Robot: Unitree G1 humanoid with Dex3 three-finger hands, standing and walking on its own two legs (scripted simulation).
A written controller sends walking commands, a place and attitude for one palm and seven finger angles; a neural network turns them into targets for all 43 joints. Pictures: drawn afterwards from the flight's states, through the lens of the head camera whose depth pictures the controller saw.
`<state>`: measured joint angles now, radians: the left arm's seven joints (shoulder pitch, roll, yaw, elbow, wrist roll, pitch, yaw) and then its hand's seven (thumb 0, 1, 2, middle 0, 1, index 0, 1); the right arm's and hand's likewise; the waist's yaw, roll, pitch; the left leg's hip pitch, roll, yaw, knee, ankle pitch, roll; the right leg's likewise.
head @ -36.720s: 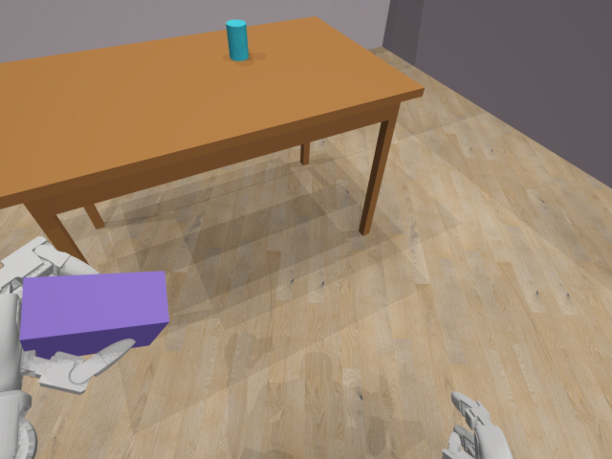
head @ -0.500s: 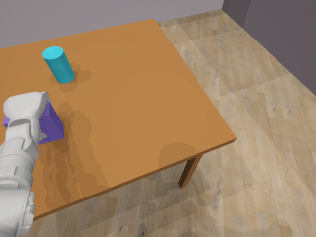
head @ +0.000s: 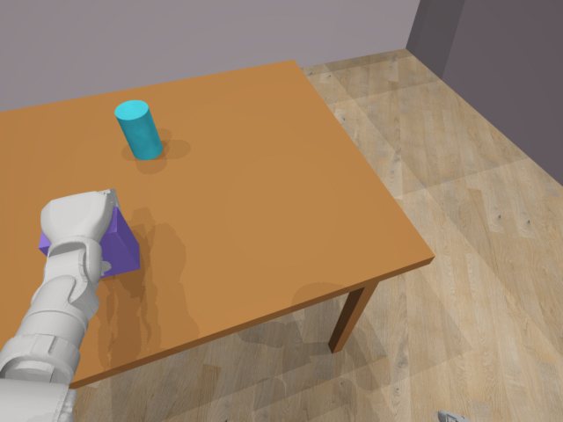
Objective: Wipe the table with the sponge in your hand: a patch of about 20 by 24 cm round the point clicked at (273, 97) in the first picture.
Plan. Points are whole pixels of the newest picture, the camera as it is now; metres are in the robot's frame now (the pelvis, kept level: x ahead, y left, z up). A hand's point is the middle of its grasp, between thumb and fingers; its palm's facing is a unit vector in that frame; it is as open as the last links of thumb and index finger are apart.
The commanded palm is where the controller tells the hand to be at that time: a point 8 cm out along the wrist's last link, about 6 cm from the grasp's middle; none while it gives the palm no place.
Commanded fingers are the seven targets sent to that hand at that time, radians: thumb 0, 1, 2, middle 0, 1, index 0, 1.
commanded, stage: wipe back along the first lane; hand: left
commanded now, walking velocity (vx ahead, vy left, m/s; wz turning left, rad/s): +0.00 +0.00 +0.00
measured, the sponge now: (99, 252) +0.36 +0.33 -0.02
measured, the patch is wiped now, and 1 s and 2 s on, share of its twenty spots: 1.00 1.00 1.00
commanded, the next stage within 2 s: lift the sponge slowly off the table in 0.92 s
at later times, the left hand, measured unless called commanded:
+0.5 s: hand (98, 262) +0.32 +0.30 +0.02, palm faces -0.04 -0.03 -1.00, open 9.5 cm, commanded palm +0.28 +0.28 +0.05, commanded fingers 0.00 0.10 1.30 -1.20 -1.60 -1.20 -1.60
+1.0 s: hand (105, 296) +0.27 +0.27 +0.02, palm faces -0.04 -0.04 -1.00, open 9.5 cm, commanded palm +0.23 +0.26 +0.05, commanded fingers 0.00 0.10 1.30 -1.20 -1.60 -1.20 -1.60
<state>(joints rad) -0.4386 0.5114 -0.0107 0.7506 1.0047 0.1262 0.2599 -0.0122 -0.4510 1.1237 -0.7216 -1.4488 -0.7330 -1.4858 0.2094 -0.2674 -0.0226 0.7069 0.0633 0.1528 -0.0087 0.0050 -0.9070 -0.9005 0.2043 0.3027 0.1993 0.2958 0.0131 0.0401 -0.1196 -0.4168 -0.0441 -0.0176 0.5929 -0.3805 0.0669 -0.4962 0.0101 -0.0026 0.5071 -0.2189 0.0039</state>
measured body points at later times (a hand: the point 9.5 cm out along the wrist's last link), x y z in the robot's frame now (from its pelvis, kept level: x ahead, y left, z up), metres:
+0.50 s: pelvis +0.01 -0.01 +0.00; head +0.05 -0.02 +0.45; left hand +0.32 +0.30 +0.07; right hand +0.19 -0.25 -0.11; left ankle -0.06 +0.07 -0.73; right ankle +0.01 -0.14 -0.73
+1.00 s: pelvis +0.01 -0.02 +0.00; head +0.03 -0.04 +0.45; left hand +0.27 +0.27 +0.07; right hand +0.21 -0.25 -0.10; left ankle -0.06 +0.07 -0.73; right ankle +0.01 -0.14 -0.73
